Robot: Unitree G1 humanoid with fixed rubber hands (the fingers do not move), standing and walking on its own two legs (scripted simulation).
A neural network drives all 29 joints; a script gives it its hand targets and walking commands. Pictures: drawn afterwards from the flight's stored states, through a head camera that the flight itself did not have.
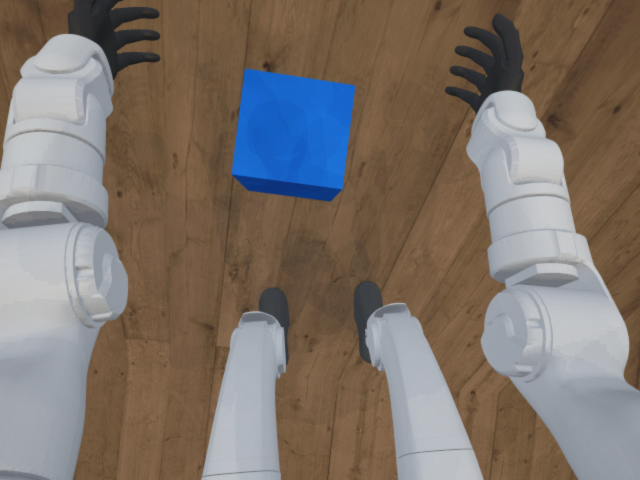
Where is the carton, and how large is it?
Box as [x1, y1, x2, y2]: [232, 69, 354, 200]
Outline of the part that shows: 245,69 232,174 248,190 330,200 342,188 354,85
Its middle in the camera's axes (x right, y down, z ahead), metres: -0.06 -0.20 +0.85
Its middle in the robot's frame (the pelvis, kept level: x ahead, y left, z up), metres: +0.56 +0.02 -0.54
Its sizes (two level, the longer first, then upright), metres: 0.210 0.200 0.250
